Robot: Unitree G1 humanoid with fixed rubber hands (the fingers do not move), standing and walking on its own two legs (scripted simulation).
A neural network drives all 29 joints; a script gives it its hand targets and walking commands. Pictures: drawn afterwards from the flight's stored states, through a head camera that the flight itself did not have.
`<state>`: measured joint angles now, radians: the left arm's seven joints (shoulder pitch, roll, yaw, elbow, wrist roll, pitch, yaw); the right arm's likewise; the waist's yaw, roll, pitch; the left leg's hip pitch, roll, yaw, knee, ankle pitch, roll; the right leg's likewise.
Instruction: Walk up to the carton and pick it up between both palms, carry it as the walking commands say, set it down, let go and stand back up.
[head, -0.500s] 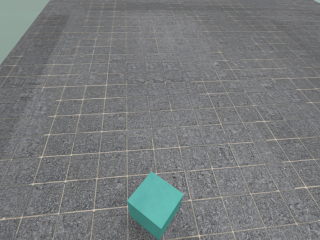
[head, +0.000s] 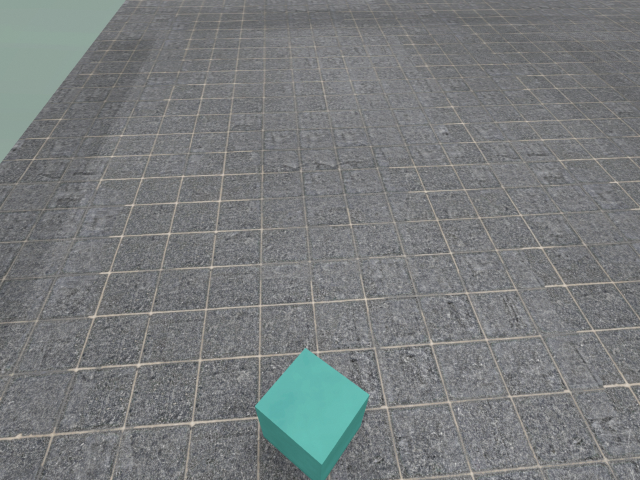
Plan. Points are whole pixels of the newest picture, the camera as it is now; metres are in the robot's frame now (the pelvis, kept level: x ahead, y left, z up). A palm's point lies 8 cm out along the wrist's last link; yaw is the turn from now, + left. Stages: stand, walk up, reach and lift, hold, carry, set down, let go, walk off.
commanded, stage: walk up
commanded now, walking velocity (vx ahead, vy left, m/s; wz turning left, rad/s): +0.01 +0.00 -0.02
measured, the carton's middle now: (312, 417) +0.42 +0.02 -0.65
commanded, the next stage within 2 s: none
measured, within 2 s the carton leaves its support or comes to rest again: neither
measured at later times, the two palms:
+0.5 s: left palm out of the picture +0.03 +0.24 -0.15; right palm out of the picture -0.03 -0.18 -0.14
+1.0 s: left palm out of the picture +0.00 +0.46 -0.15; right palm out of the picture +0.03 -0.07 -0.15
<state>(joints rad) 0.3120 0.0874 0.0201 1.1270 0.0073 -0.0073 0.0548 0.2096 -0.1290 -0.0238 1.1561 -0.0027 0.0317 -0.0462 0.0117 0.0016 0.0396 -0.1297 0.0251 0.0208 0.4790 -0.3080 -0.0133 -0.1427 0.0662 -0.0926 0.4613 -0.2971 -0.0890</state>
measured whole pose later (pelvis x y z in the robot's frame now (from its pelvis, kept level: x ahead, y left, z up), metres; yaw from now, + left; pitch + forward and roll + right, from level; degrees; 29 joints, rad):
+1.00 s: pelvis +0.00 +0.19 -0.02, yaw -16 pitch +3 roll +3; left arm 0.40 0.22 0.10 1.03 0.04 0.07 0.06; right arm 0.18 -0.22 -0.06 0.85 -0.04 0.04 0.02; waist 0.04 -0.04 0.06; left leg -0.38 0.04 0.03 0.63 -0.28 -0.07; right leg -0.51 -0.11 0.22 0.88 -0.51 0.06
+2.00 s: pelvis +0.08 +0.24 +0.00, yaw -37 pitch +1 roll -1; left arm 0.13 0.24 0.08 0.92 0.02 0.09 -0.05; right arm 0.25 -0.18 -0.06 0.99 -0.05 0.02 -0.03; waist -0.05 -0.03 0.11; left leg -0.32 0.19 0.19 0.55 -0.23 -0.06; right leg -0.40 -0.05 -0.02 0.79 -0.42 0.05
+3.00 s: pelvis +0.10 +0.25 +0.00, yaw -35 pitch -1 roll +0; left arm 0.33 0.16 0.05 1.15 0.01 0.04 0.03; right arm 0.21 -0.13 -0.03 1.09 -0.03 0.00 -0.02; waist 0.02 -0.04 0.06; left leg -0.23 0.02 0.10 0.51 -0.26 0.03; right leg -0.23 -0.06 -0.02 0.61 -0.45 0.02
